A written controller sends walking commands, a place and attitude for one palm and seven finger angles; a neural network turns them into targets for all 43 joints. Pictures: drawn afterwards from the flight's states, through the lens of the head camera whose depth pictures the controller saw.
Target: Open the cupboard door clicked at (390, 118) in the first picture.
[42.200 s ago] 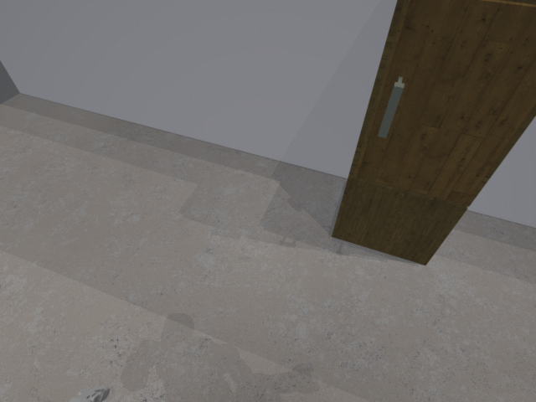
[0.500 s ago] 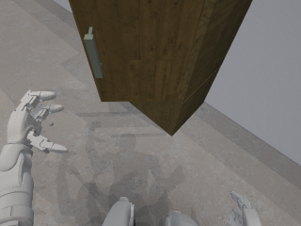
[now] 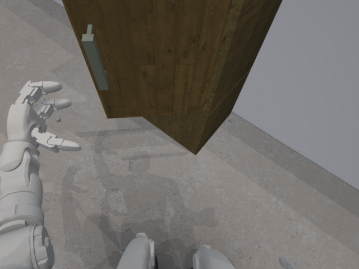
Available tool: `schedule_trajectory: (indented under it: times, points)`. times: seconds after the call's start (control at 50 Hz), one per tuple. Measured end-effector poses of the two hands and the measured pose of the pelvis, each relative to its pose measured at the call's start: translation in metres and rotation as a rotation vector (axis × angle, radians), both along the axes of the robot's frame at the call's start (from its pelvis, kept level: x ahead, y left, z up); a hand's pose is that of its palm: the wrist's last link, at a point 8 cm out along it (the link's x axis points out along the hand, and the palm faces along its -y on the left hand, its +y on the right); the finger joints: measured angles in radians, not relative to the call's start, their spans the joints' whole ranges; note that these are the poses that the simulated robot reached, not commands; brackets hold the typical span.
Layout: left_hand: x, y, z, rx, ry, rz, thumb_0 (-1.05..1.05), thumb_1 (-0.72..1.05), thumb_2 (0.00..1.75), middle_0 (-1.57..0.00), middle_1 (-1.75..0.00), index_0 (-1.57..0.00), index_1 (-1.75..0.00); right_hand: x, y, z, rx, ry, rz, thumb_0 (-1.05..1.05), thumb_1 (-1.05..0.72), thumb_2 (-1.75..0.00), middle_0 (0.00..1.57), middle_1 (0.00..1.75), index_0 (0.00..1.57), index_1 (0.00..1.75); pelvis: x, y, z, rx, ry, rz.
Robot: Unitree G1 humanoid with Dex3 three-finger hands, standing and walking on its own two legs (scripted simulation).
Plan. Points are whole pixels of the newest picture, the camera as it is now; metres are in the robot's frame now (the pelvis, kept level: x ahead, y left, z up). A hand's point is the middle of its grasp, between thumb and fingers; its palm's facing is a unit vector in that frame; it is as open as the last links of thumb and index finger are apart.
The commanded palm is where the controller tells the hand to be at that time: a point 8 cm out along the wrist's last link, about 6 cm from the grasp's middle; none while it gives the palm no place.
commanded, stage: move the hooked fingers beside the handle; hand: left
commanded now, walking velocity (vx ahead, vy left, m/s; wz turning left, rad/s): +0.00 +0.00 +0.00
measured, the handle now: (97, 59) +0.61 +0.23 +0.05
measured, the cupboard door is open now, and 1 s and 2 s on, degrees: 45 45 45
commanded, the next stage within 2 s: slide the fingers in behind the handle in 1.64 s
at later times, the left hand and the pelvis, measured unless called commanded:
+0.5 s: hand (71, 89) +0.50 +0.26 +0.06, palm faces +0.12 -0.99 +0.00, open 14.0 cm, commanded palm +0.48 +0.30 +0.05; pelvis -0.01 +0.00 -0.01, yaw -1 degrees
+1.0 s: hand (77, 67) +0.57 +0.26 +0.06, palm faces +0.13 -0.99 -0.01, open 13.9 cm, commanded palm +0.55 +0.29 +0.04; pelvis +0.01 +0.00 -0.02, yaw -3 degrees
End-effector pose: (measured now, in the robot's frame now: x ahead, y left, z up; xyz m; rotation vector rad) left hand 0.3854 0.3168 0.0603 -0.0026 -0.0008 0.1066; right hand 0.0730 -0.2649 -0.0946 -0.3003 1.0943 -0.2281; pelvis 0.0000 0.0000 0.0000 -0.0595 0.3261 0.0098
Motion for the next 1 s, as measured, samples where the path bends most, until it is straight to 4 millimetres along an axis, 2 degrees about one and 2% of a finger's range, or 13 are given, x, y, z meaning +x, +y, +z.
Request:
schedule_trajectory:
  times: [0.14, 0.34, 0.68, 0.9, 1.0]
  points:
    - [0.023, 0.003, -0.001, -0.002, 0.016, 0.027, -0.02, -0.5, 0.3, -0.3, -1.2, -0.3, -1.2, -0.015, 0.004, -0.001, -0.001, 0.039, -0.017, 0.01, -0.9, -0.9, 0.2, 0.3, 0.2, 0.3, -0.003, 0.003, -0.003, -0.005, 0.016, -0.007]
    - [0.051, 0.002, 0.0, 0.003, 0.016, 0.011, -0.01, -0.5, 0.3, -0.3, -1.2, -0.3, -1.2, -0.046, 0.003, -0.007, -0.012, 0.157, -0.046, 0.01, -0.9, -0.9, 0.2, 0.3, 0.2, 0.3, -0.006, 0.005, -0.008, -0.016, 0.045, -0.005]
    - [0.122, -0.008, -0.002, 0.004, 0.039, 0.021, -0.02, -0.5, 0.3, -0.3, -1.2, -0.3, -1.2, -0.094, 0.0, -0.009, -0.032, 0.322, -0.123, 0.0, -0.9, -0.9, 0.2, 0.3, 0.2, 0.3, -0.003, 0.003, -0.02, -0.031, 0.131, -0.021]
    - [0.154, -0.003, 0.001, 0.006, 0.03, 0.025, -0.02, -0.5, 0.3, -0.3, -1.2, -0.3, -1.2, -0.11, 0.007, -0.01, -0.021, 0.409, -0.158, 0.0, -0.9, -0.9, 0.2, 0.3, 0.2, 0.3, 0.003, 0.002, -0.026, -0.044, 0.175, -0.025]
    - [0.157, -0.002, -0.001, 0.012, 0.033, 0.024, -0.01, -0.49, 0.3, -0.3, -1.2, -0.3, -1.22, -0.11, 0.011, -0.01, -0.008, 0.432, -0.156, 0.0, -0.9, -0.9, 0.2, 0.3, 0.2, 0.3, 0.006, 0.003, -0.025, -0.044, 0.187, -0.025]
